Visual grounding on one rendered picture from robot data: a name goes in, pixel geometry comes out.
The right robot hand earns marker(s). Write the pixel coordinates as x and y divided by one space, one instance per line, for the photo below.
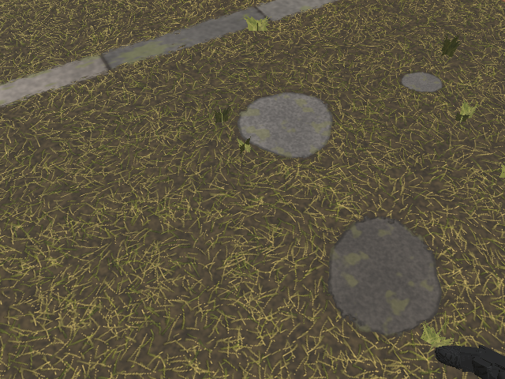
482 361

